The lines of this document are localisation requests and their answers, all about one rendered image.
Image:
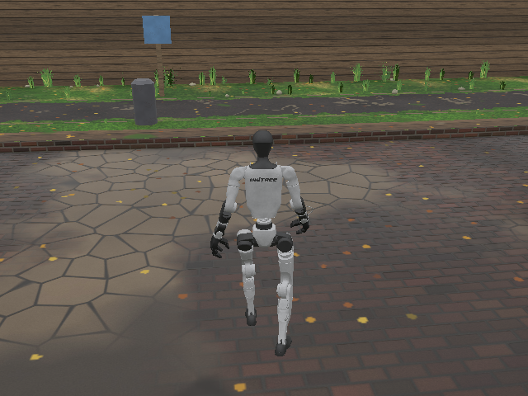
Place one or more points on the robot right upper arm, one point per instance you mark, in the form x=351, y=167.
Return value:
x=289, y=174

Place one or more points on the left robot hand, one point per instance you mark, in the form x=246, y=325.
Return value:
x=214, y=245

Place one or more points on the left robot thigh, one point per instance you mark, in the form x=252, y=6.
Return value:
x=245, y=248

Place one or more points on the robot left upper arm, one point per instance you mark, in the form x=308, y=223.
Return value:
x=232, y=190

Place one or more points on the left robot forearm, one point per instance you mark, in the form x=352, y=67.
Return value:
x=222, y=223

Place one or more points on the right robot shin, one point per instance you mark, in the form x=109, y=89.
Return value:
x=284, y=311

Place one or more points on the right robot hand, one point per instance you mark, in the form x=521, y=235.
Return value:
x=296, y=223

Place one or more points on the right robot forearm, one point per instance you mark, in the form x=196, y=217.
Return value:
x=302, y=213

